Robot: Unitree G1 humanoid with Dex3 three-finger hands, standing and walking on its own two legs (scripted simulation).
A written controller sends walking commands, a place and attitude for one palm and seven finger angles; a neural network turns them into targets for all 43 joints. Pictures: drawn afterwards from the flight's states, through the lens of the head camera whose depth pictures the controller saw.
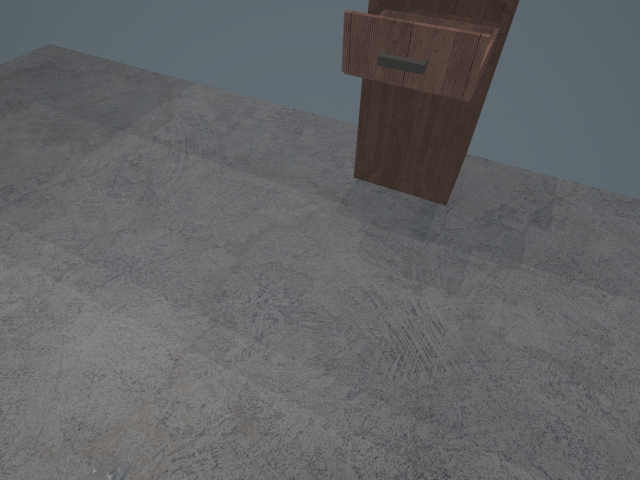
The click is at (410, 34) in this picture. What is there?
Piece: drawer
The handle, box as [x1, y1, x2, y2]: [377, 51, 428, 74]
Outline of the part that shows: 377,64 422,74 425,69 425,65 428,62 428,59 426,58 423,61 391,55 388,53 389,51 386,51 378,56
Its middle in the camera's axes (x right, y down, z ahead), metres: +0.24 -0.52 +1.13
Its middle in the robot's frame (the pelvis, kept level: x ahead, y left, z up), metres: +1.21 -0.18 -0.02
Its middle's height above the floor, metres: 0.75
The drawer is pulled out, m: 0.28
